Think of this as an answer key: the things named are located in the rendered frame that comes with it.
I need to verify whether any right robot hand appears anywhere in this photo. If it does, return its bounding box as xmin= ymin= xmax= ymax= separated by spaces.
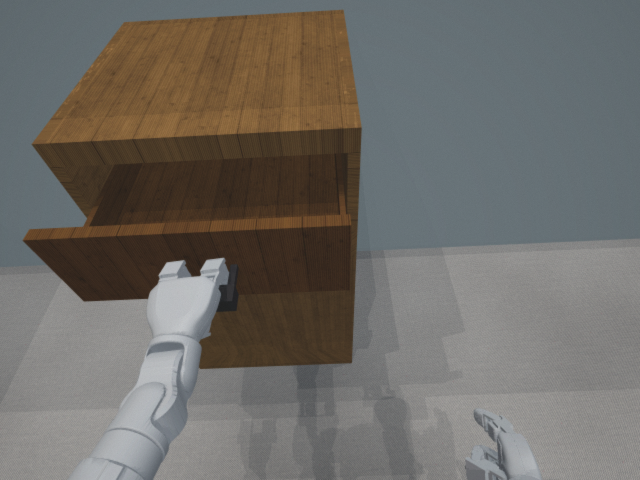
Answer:
xmin=465 ymin=408 xmax=542 ymax=480

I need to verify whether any handle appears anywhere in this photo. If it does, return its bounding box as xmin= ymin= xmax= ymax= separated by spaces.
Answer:
xmin=216 ymin=264 xmax=239 ymax=312

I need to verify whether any left robot hand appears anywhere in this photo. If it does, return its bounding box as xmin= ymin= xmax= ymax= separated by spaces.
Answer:
xmin=146 ymin=258 xmax=229 ymax=343

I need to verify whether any robot left forearm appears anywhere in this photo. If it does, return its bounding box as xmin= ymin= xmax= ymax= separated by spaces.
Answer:
xmin=67 ymin=334 xmax=202 ymax=480

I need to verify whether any cabinet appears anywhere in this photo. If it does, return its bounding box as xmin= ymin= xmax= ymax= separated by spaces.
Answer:
xmin=32 ymin=10 xmax=362 ymax=369

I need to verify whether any drawer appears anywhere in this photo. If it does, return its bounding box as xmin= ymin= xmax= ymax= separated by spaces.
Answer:
xmin=23 ymin=153 xmax=351 ymax=302

